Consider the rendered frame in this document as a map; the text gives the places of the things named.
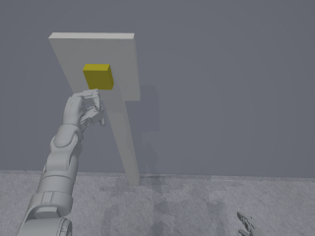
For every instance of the left robot hand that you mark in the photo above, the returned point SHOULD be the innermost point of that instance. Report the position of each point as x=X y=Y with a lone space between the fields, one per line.
x=77 y=114

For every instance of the robot left forearm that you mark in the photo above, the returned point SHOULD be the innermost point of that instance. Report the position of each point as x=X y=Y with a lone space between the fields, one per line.
x=53 y=197

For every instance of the button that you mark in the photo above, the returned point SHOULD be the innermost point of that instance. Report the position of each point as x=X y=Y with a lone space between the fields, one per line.
x=98 y=76

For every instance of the panel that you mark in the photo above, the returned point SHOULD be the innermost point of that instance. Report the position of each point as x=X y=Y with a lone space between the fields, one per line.
x=118 y=49

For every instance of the left robot upper arm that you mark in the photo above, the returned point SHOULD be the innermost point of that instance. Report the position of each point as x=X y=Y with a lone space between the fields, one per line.
x=56 y=226

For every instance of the right robot hand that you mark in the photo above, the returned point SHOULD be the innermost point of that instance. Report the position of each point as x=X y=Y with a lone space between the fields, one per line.
x=250 y=224

